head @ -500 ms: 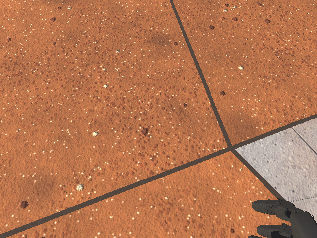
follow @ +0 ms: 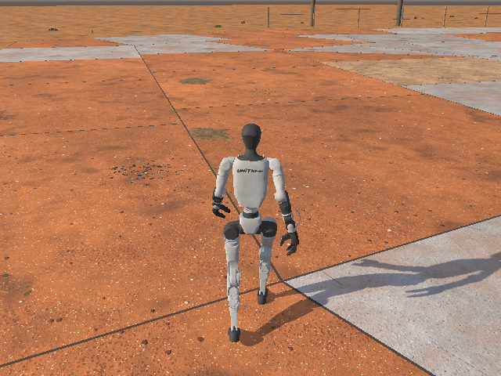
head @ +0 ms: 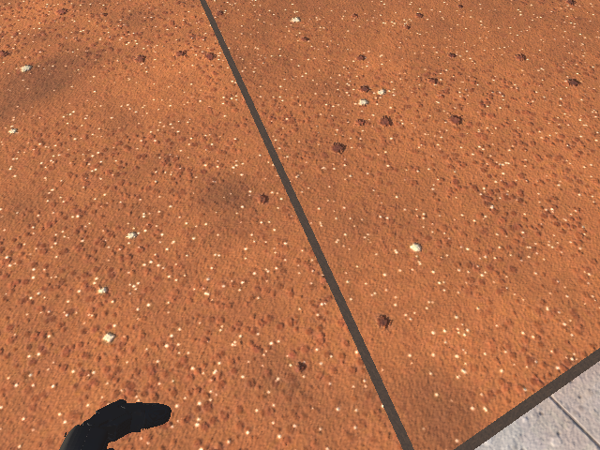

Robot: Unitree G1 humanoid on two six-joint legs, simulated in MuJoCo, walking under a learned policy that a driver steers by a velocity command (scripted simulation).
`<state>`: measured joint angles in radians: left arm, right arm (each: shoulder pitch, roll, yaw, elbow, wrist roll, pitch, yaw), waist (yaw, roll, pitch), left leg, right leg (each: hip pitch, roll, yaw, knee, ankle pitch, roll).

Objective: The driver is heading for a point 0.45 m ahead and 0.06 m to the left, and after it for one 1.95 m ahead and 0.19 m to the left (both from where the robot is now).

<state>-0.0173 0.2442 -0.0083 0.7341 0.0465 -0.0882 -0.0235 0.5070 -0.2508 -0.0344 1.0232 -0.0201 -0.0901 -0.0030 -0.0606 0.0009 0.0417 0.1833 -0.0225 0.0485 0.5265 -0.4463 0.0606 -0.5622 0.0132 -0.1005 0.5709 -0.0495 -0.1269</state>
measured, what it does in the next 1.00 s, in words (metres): walks ahead: left foot, then right foot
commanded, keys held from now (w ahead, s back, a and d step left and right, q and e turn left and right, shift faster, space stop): w+shift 0.04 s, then shift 0.66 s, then w+shift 0.30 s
